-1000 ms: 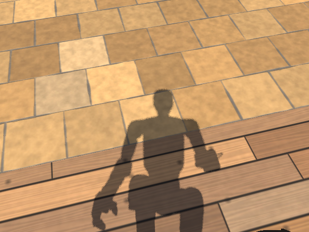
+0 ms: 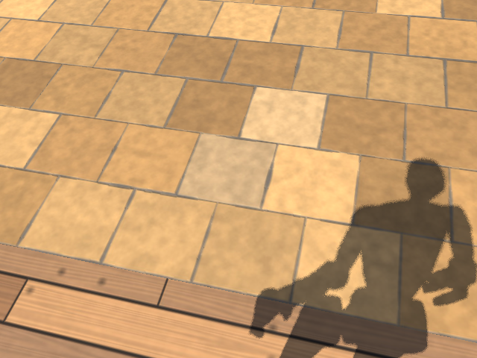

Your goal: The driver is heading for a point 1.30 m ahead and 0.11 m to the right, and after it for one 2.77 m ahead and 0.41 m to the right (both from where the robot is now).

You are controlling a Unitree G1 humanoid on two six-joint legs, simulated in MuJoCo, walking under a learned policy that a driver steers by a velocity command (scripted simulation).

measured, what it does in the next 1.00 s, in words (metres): walks ahead: left foot, then right foot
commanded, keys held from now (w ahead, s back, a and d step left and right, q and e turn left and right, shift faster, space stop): e+shift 0.26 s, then shift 0.16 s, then q+shift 0.04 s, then w+q+shift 0.54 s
